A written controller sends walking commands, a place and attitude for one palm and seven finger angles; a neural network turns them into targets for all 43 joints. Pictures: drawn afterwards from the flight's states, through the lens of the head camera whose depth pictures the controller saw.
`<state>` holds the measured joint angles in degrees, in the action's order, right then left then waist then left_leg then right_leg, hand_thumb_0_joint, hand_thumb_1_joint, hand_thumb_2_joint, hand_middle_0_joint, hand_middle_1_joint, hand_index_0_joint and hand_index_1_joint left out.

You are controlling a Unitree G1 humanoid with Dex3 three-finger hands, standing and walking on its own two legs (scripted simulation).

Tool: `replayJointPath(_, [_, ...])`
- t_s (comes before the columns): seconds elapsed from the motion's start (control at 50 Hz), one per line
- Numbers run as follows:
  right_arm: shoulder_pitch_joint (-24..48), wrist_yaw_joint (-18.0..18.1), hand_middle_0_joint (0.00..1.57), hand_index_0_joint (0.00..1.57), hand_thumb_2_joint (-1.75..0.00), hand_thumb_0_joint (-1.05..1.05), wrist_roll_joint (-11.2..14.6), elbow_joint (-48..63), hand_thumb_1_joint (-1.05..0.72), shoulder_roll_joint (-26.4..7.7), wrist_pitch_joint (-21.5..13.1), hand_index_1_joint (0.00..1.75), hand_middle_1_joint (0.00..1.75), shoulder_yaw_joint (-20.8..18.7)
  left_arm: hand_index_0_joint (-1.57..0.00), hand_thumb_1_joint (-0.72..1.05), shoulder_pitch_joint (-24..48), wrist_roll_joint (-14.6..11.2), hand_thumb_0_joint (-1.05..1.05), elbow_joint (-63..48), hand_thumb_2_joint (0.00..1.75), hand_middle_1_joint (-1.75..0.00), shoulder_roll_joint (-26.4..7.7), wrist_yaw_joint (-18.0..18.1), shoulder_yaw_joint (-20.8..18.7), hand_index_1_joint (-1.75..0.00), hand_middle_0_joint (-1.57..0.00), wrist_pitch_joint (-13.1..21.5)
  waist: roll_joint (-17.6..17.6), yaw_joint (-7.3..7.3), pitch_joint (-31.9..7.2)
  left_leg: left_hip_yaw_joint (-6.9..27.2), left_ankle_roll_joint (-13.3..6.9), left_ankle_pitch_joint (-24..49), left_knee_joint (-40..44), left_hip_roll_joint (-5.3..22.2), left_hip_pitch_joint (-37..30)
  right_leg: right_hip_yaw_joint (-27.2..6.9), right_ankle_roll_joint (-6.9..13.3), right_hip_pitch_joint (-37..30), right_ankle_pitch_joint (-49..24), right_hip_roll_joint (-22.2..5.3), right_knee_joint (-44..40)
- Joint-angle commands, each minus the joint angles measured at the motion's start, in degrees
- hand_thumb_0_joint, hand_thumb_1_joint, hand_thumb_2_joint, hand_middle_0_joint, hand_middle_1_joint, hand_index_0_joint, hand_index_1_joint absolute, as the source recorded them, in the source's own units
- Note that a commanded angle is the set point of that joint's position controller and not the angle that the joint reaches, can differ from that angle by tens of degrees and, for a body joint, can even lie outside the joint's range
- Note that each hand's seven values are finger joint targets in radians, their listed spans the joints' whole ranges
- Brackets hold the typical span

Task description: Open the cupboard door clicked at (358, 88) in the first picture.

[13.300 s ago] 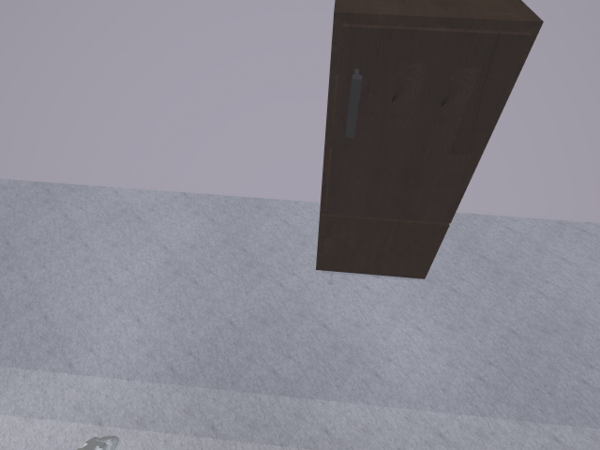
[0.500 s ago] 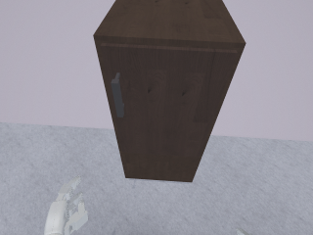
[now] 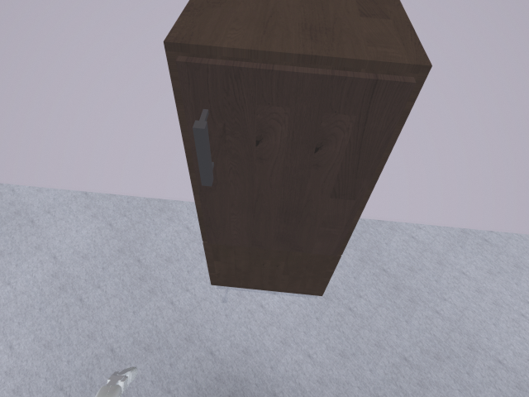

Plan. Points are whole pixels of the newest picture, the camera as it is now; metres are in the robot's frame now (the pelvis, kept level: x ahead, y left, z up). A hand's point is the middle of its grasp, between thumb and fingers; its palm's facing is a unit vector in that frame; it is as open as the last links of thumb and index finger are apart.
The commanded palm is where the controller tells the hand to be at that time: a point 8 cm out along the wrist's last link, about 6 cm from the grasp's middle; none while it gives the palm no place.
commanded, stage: relax the arm and regain balance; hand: left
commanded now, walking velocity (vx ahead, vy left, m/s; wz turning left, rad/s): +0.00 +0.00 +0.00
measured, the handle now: (206, 149) +0.56 +0.15 +0.02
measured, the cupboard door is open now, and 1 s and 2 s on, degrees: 0 0 0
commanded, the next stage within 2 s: come to a stop and stand still in 0.66 s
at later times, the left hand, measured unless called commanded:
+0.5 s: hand out of the picture +0.11 +0.24 -0.15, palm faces +0.00 -0.96 -0.30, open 16.3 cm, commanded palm none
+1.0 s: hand out of the picture +0.05 +0.25 -0.15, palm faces -0.06 -0.94 -0.33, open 16.4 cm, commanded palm none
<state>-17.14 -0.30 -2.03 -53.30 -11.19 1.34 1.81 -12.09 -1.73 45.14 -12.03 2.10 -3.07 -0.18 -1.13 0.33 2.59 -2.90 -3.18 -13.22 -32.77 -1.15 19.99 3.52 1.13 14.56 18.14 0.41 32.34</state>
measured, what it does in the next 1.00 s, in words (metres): stands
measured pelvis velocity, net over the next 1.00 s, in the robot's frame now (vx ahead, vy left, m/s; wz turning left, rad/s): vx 0.02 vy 0.02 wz -0.02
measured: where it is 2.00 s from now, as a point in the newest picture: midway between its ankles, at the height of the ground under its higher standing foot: outside the picture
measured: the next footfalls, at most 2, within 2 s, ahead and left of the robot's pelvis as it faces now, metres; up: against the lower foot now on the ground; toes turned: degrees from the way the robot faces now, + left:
none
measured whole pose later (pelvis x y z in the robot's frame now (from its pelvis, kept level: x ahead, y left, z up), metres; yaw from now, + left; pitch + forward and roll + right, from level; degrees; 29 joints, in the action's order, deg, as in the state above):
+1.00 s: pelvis +0.02 +0.02 +0.01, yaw -1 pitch -1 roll +0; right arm -12.9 0.6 -1.1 -55.9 -15.9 0.0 0.0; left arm -16.6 1.4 58.4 -17.9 1.2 0.8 0.2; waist 0.8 0.2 0.6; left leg -4.6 -4.3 -13.5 -28.0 -2.4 13.5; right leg 1.6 -0.3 8.7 17.9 -0.8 27.9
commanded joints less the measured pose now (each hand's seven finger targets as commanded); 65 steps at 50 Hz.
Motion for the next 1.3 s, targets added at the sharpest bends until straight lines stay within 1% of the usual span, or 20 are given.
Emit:
replayJointPath(0.0, [2.60,0.92,0.20,0.20,-0.90,0.00,0.59,3.19,-0.90,-8.18,-3.22,0.30,0.30,-2.37,-0.15,-0.50,-2.03,2.35,0.00,0.44,0.30,-0.30,-6.34,0.28,1.21,-0.30,-0.15,0.66,1.24,-0.36,-8.24,8.12,-0.76,11.92,7.44,7.95,-4.54,-6.06,0.93,-6.72,-8.64,-5.32,-5.66])
replayJointPath(0.14, [3.34,0.91,0.20,0.20,-0.90,0.00,0.82,-1.17,-0.90,-8.30,-2.90,0.30,0.30,-2.01,-0.15,-0.50,-0.76,2.25,0.00,4.88,0.30,-0.30,-8.21,-0.11,1.82,-0.30,-0.15,0.51,1.13,-0.42,-2.16,8.04,-0.13,4.88,11.27,7.99,-3.36,-7.09,1.12,-4.87,-4.78,-5.85,-9.06])
replayJointPath(0.2, [3.83,0.90,0.20,0.20,-0.90,0.00,0.88,-2.24,-0.90,-8.88,-2.98,0.30,0.30,-2.03,-0.15,-0.50,-0.31,2.33,0.00,6.26,0.30,-0.30,-8.99,-0.17,2.02,-0.30,-0.15,0.75,-0.15,-0.23,-2.12,7.77,-0.04,6.01,11.51,7.98,-4.93,-7.65,1.06,-4.56,-6.07,-6.18,-9.93])
replayJointPath(0.26, [4.72,0.87,0.20,0.20,-0.90,0.00,0.86,-2.89,-0.90,-9.66,-3.03,0.30,0.30,-2.00,-0.15,-0.50,0.03,2.33,0.00,7.27,0.30,-0.30,-9.19,-0.32,2.21,-0.30,-0.15,0.74,0.85,-0.18,-1.91,8.00,0.01,4.72,12.86,8.10,-6.09,-7.88,0.97,-3.69,-4.93,-6.13,-10.54])
replayJointPath(0.5, [7.90,1.01,0.20,0.20,-0.90,0.00,1.14,-4.27,-0.90,-12.82,-3.60,0.30,0.30,-2.29,-0.15,-0.50,1.15,2.54,0.00,10.01,0.30,-0.30,-12.12,-0.69,2.07,-0.30,-0.15,1.22,0.64,-0.24,-4.16,7.64,-0.34,11.66,13.79,8.87,-11.06,-7.99,0.46,-4.64,-8.66,-6.84,-12.03])
replayJointPath(0.6, [9.21,0.96,0.20,0.20,-0.90,0.00,1.24,-4.74,-0.90,-13.88,-3.50,0.30,0.30,-2.28,-0.15,-0.50,1.21,2.57,0.00,11.33,0.30,-0.30,-13.10,-0.89,2.35,-0.30,-0.15,1.11,1.22,-0.36,-2.38,7.80,-0.33,8.31,15.51,9.05,-10.93,-8.21,0.50,-3.69,-6.88,-6.88,-12.97])
replayJointPath(0.76, [9.89,0.97,0.20,0.20,-0.90,0.00,1.40,-5.67,-0.90,-15.38,-3.62,0.30,0.30,-2.22,-0.15,-0.50,0.94,2.48,0.00,13.35,0.30,-0.30,-14.28,-1.10,2.79,-0.30,-0.15,1.20,1.00,-0.42,-2.71,8.05,-0.34,7.16,16.76,9.25,-12.05,-8.48,0.47,-3.81,-6.40,-7.08,-13.76])
replayJointPath(0.78, [7.03,1.10,0.20,0.20,-0.90,0.00,1.46,-1.95,-0.90,-14.05,-3.85,0.30,0.30,-3.59,-0.15,-0.50,-1.60,3.51,0.00,10.45,0.30,-0.30,-13.80,-0.79,3.55,-0.30,-0.15,1.67,9.58,-0.05,3.28,7.00,2.95,11.56,16.25,5.71,-12.06,-4.53,1.17,-2.08,-5.76,-4.75,-9.86])
replayJointPath(0.8, [6.59,1.33,0.20,0.20,-0.90,0.00,1.15,-0.24,-0.90,-15.92,-4.14,0.30,0.30,-4.02,-0.15,-0.50,-3.90,3.07,0.00,10.52,0.30,-0.30,-13.82,-0.58,2.40,-0.30,-0.15,1.07,9.96,-0.49,-3.21,10.19,2.58,8.55,13.94,8.93,-10.45,-5.37,0.65,-2.17,-0.73,-5.19,-7.00])
replayJointPath(0.82, [7.54,1.37,0.20,0.20,-0.90,0.00,0.98,0.89,-0.90,-14.45,-3.55,0.30,0.30,-3.94,-0.15,-0.50,-4.26,2.91,0.00,10.45,0.30,-0.30,-12.98,-0.55,2.65,-0.30,-0.15,1.01,9.59,-0.87,-6.32,10.43,1.58,5.07,13.68,8.99,-11.51,-5.24,0.81,-2.74,-1.58,-4.98,-7.56])
replayJointPath(0.86, [6.87,1.39,0.20,0.20,-0.90,0.00,1.00,2.32,-0.90,-13.24,-3.02,0.30,0.30,-3.70,-0.15,-0.50,-4.19,2.91,0.00,9.99,0.30,-0.30,-11.84,-0.61,2.77,-0.30,-0.15,1.25,3.22,-0.47,-5.28,9.60,0.61,1.83,12.11,8.24,-9.00,-5.78,1.02,-3.14,-3.52,-5.43,-9.16])
replayJointPath(0.88, [6.22,1.20,0.20,0.20,-0.90,0.00,0.95,2.56,-0.90,-12.80,-3.01,0.30,0.30,-3.53,-0.15,-0.50,-4.21,2.91,0.00,9.37,0.30,-0.30,-11.90,-0.66,2.91,-0.30,-0.15,1.58,-0.61,-0.33,-5.39,8.49,0.38,5.76,10.05,7.91,-9.55,-6.30,1.32,-3.19,-5.88,-5.66,-9.78])
replayJointPath(0.9, [5.68,1.23,0.20,0.20,-0.90,0.00,1.07,2.82,-0.90,-13.40,-3.03,0.30,0.30,-3.72,-0.15,-0.50,-3.14,2.79,0.00,8.94,0.30,-0.30,-12.26,-0.57,2.71,-0.30,-0.15,1.73,-2.94,0.30,-4.02,7.76,0.41,7.57,9.16,7.38,-9.53,-6.80,1.42,-2.43,-7.23,-6.20,-9.77])
replayJointPath(0.92, [5.42,1.30,0.20,0.20,-0.90,0.00,1.13,2.83,-0.90,-13.94,-3.10,0.30,0.30,-3.87,-0.15,-0.50,-2.58,2.73,0.00,8.50,0.30,-0.30,-12.41,-0.46,2.55,-0.30,-0.15,1.75,-2.62,0.57,-3.28,7.57,0.28,9.91,8.96,7.37,-9.80,-6.95,1.49,-1.94,-8.92,-6.31,-9.19])
replayJointPath(0.96, [5.60,1.44,0.20,0.20,-0.90,0.00,1.15,2.49,-0.90,-14.42,-3.27,0.30,0.30,-4.04,-0.15,-0.50,-3.10,2.59,0.00,8.13,0.30,-0.30,-12.86,-0.25,2.45,-0.30,-0.15,1.76,1.25,0.21,-4.25,7.22,-0.20,16.25,8.18,7.58,-11.15,-6.71,1.30,-2.81,-12.77,-6.16,-7.82])
replayJointPath(1.0, [5.97,1.42,0.20,0.20,-0.90,0.00,1.29,2.10,-0.90,-14.25,-3.29,0.30,0.30,-3.84,-0.15,-0.50,-3.85,2.46,0.00,8.01,0.30,-0.30,-13.21,-0.05,2.46,-0.30,-0.15,1.97,0.50,0.02,-4.98,6.43,-0.27,19.54,6.95,7.52,-11.60,-6.97,1.28,-4.18,-16.67,-6.53,-7.51])
replayJointPath(1.08, [7.17,1.31,0.20,0.20,-0.90,0.00,1.40,0.95,-0.90,-14.11,-3.12,0.30,0.30,-3.79,-0.15,-0.50,-3.49,2.51,0.00,8.09,0.30,-0.30,-13.52,0.05,2.46,-0.30,-0.15,1.92,0.45,-0.16,-2.91,6.36,-0.32,15.19,8.59,7.50,-10.49,-7.53,1.13,-4.13,-15.47,-6.80,-8.58])
replayJointPath(1.14, [8.30,1.12,0.20,0.20,-0.90,0.00,1.49,0.03,-0.90,-14.31,-3.00,0.30,0.30,-3.74,-0.15,-0.50,-2.78,2.46,0.00,8.43,0.30,-0.30,-13.78,0.01,2.55,-0.30,-0.15,1.93,-0.77,-0.12,-0.76,6.50,-0.11,8.58,10.62,7.30,-9.50,-8.39,0.97,-3.13,-11.33,-7.09,-10.60])
replayJointPath(1.26, [8.84,0.75,0.20,0.20,-0.90,0.00,1.47,-1.82,-0.90,-14.82,-3.04,0.30,0.30,-3.70,-0.15,-0.50,-1.84,2.65,0.00,9.33,0.30,-0.30,-14.31,-0.24,2.43,-0.30,-0.15,2.01,-0.79,-0.10,0.57,7.19,0.30,2.02,14.04,7.39,-9.20,-8.81,0.91,-2.17,-5.22,-7.08,-13.44])
replayJointPath(1.28, [8.74,0.67,0.20,0.20,-0.90,0.00,1.51,-2.19,-0.90,-14.58,-3.06,0.30,0.30,-3.64,-0.15,-0.50,-1.97,2.76,0.00,9.53,0.30,-0.30,-14.34,-0.24,2.41,-0.30,-0.15,2.06,0.38,-0.27,0.03,7.19,0.33,2.39,14.12,7.40,-9.41,-8.74,0.86,-2.73,-5.55,-7.20,-13.76])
